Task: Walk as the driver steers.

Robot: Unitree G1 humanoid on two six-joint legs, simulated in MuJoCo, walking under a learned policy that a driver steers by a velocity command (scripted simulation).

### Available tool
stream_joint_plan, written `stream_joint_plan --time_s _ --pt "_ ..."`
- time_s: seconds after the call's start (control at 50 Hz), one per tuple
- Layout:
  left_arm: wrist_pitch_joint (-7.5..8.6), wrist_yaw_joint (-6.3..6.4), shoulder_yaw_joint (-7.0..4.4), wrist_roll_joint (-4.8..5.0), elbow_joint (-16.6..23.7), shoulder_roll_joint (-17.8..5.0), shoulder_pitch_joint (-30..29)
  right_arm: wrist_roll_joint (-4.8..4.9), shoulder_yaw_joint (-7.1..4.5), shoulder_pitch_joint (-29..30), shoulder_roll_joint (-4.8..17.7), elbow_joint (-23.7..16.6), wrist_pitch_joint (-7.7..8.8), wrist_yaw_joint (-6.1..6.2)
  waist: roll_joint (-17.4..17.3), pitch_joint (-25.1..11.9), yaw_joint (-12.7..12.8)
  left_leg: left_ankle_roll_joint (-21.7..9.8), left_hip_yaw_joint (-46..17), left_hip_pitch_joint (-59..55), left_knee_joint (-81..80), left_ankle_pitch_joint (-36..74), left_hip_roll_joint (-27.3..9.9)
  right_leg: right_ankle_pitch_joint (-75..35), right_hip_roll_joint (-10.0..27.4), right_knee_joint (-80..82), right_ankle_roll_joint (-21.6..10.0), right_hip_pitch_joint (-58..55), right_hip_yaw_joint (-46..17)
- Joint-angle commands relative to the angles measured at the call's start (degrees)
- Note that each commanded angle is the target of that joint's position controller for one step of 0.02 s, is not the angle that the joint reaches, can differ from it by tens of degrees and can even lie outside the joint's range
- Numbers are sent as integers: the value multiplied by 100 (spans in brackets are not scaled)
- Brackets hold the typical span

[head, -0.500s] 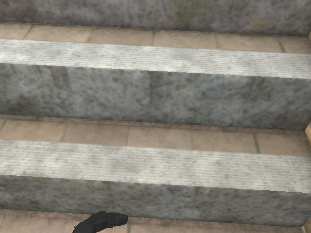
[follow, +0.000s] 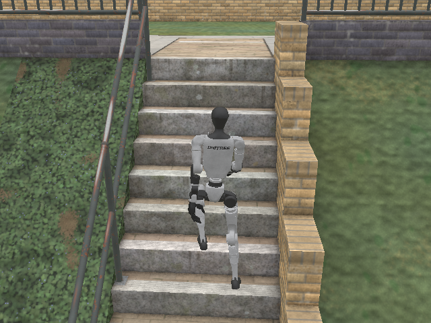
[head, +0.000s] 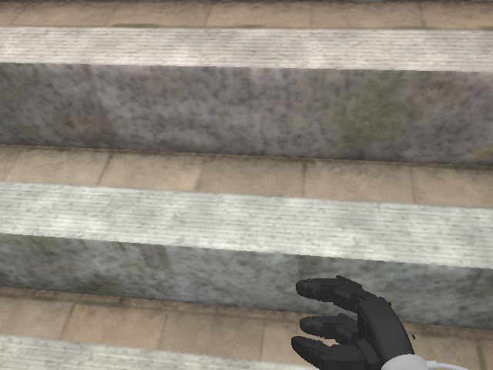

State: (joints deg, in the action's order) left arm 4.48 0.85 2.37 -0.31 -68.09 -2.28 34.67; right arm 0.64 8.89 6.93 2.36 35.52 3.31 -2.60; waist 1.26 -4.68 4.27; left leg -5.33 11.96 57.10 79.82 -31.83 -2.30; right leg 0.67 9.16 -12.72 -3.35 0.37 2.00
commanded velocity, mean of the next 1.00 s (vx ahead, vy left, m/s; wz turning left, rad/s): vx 0.50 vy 0.00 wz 0.00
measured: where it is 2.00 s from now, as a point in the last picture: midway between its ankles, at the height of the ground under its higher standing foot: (260, 27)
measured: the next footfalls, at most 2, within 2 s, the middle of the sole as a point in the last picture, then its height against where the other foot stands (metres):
right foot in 0.48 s outside the picture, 0.21 m higher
left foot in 1.02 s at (217, 203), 0.21 m higher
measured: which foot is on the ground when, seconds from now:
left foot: down 0.00-0.52, up 0.54-1.00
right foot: down 0.00-0.00, up 0.02-0.46, down 0.48-1.00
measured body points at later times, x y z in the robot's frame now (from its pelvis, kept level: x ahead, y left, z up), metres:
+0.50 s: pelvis +0.22 +0.00 +0.20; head +0.23 +0.03 +0.65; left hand +0.50 +0.07 +0.15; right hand +0.09 -0.17 +0.06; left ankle +0.13 +0.10 -0.56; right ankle +0.32 -0.08 -0.37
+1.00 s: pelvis +0.43 +0.03 +0.40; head +0.45 +0.00 +0.84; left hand +0.29 +0.18 +0.26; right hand +0.71 -0.02 +0.34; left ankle +0.58 +0.14 -0.10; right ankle +0.32 -0.08 -0.36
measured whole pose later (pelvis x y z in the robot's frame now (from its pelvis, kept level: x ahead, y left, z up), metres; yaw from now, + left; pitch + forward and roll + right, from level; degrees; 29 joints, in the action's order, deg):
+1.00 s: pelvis +0.43 +0.03 +0.40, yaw +1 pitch +8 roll +5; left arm 3.4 0.8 3.5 0.1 -67.9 -2.1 29.8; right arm 0.1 11.8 7.9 -0.6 40.0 3.7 -2.4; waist 1.5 -6.1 5.8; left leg -6.6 10.4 75.6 96.3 -11.3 -5.4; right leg 10.7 6.8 -8.0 0.0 3.5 5.3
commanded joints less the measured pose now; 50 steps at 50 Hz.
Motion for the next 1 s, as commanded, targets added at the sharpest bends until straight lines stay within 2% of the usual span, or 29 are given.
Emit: stream_joint_plan --time_s 0.02,0.04,0.06,0.08,0.1,0.14,0.2,0.28,0.34,0.36,0.4,0.42,0.44,0.48,0.5,0.52,0.54,0.56,0.6,0.64,0.66,0.72,0.82,0.88,0.92,0.94,0.96,0.98,1.0 --pt "389 -225 -324 2 586 -1271 -658 -382 -1116 -3744 2358 1035 -283 254 -1260 -2433 -1922 -1674 -6391 -6405 -5493 -1131 -1523 -2884 -764 -5394 -796 3278 -695" --pt "445 -428 -310 -3 859 -745 -1436 -427 -1097 -3812 2159 1425 -373 361 -1295 -2131 -1753 -1454 -7848 -5600 -6687 -2060 -2067 -263 -1487 -9177 -525 4204 -1785" --pt "429 -598 -164 11 1587 -76 -2292 -279 -830 -3116 1347 1661 -358 295 -1070 -966 -1140 -901 -6914 -4517 -6378 -2201 -1984 65 -1364 -10845 -660 5344 -2057" --pt "403 -619 -61 29 2179 39 -2883 -317 -705 -2583 666 1942 -263 184 -643 10 -736 -650 -5590 -3555 -5930 -1929 -1753 30 -1300 -11304 -899 5986 -1881" --pt "353 -551 12 -94 2509 -49 -3006 -276 -617 -2269 301 2312 -103 77 -139 540 -262 -289 -4288 -2934 -5657 -849 -1500 -128 -1260 -11740 -1056 6282 -1859" --pt "246 -538 207 -10 2419 170 -2090 -385 -559 -1940 -122 2587 -4 0 -113 674 328 168 -2369 -2855 -5430 957 -997 -485 -1174 -11738 -1226 6700 -1971" --pt "68 -425 428 149 2461 171 -2134 -603 -530 -1776 174 2607 7 -80 -262 771 611 413 -1017 -2387 -5897 2148 -871 -708 -1165 -12100 -900 7340 -1493" --pt "-21 -173 576 144 2710 46 -3102 -297 -424 -2356 504 2740 65 -83 -372 855 199 386 -514 -2062 -6305 2283 -677 -1276 -1255 -11716 -493 7862 -742" --pt "45 -76 728 181 3193 40 -4522 -161 -495 -3725 839 2991 61 164 -745 449 -625 118 -1174 -3431 -6981 2335 -836 -705 -1042 -10691 -265 8296 -11" --pt "43 -117 832 164 3415 58 -5035 -116 -612 -4049 1120 3041 13 342 -863 315 -731 -50 -1368 -3840 -7902 2441 -1184 96 -668 -9788 -202 7996 512" --pt "-34 -252 829 78 3336 158 -5119 -195 -674 -4429 1121 3226 -186 523 -621 -58 -745 -167 -1374 -5557 -7646 3252 -1303 575 -344 -9609 -190 8152 659" --pt "18 -357 880 106 3504 76 -5483 -90 -670 -4250 1178 3234 -231 575 -568 -32 -615 -128 -906 -5237 -7850 4572 -1245 1138 -427 -8127 -358 7017 876" --pt "132 -455 770 50 3654 -84 -5626 -31 -620 -4139 1095 3319 -109 492 -844 -430 -469 -224 -451 -4617 -7479 8837 -1053 1895 -930 -6957 -615 4925 1450" --pt "64 -436 391 -172 3092 -762 -3657 -94 -762 -4213 1801 3382 40 475 -2059 -1523 310 -829 -680 -6311 -5873 13637 -1580 3544 -1352 -6358 -748 3726 888" --pt "59 -482 166 -239 2814 -1269 -2604 -157 -869 -3652 2052 3122 168 439 -1756 -2015 791 -990 -813 -6154 -4818 14132 -1579 3287 -1075 -5686 -836 2589 -33" --pt "-109 -380 -81 -390 2342 -1825 -1565 -156 -936 -3190 1925 2826 331 267 -489 -2365 925 -985 -902 -4564 -3421 12689 -1189 3329 -185 -4326 -1263 1215 -2182" --pt "-371 -154 -305 -388 1793 -2233 -637 -117 -906 -2698 1445 2641 448 22 922 -2369 1036 -942 -1256 -2849 -1682 7751 -262 4895 490 -1564 -1768 194 -4803" --pt "-509 -11 -343 -469 1526 -2120 -799 -152 -881 -1931 901 2439 440 -158 1270 -1912 893 -568 -2192 -1350 2221 3527 764 5746 1017 6 -1986 671 -6783" --pt "-401 -95 77 -406 1172 -609 -1914 -82 -585 -695 -112 1178 443 -314 498 324 -76 -753 -2942 863 5241 2700 742 4932 1034 -905 -1157 2722 -4765" --pt "-201 -306 253 -347 494 221 -1942 -164 -427 -1339 -194 933 420 -247 -460 698 -910 -968 -2867 1495 5286 3013 594 3034 329 -1415 -352 2970 -2466" --pt "-160 -403 219 -358 509 152 -2275 -116 -323 -1800 -244 1029 408 -180 -507 698 -1232 -959 -2824 1448 4841 3267 499 2117 134 -1433 -86 3089 -1440" --pt "-113 -514 176 -447 440 -282 -2482 3 -229 -1779 -77 964 194 131 -4 711 -1398 -568 -2364 1751 5193 3726 539 1138 103 -810 -126 3642 -396" --pt "-56 -404 181 -222 188 -535 -1062 59 -82 -797 -2 654 191 240 55 508 -632 -196 -1922 3202 5222 4159 385 1193 195 -522 -248 2321 -456" --pt "-74 -135 80 -76 91 -763 23 155 69 545 -112 97 284 273 382 383 0 116 -1211 3952 4149 3323 -108 1589 556 158 -480 1041 -1065" --pt "-121 30 -79 -39 108 -1055 189 -18 209 1533 -229 -373 243 145 492 223 161 183 -337 3134 3117 2549 -597 980 841 1234 -624 956 -1035" --pt "-204 94 -62 23 -4 -905 340 -76 247 1664 -369 -439 170 99 465 96 201 122 -314 2392 2744 2403 -666 411 854 1351 -759 843 -911" --pt "-244 162 -69 115 -50 -856 347 -121 296 1689 -371 -555 130 22 496 -50 67 -21 -284 1374 1560 2029 -602 -755 645 1316 -681 844 -347" --pt "-109 72 -41 163 -88 -919 9 -47 151 1614 -106 -531 205 -74 725 -319 -289 -254 444 -791 208 1687 -111 -3987 375 1176 -703 1404 270" --pt "-28 0 -8 46 -315 -1127 475 -104 8 1067 48 -350 210 -56 1221 -1035 -466 -423 578 -2030 419 1039 405 -7991 620 461 -957 981 292"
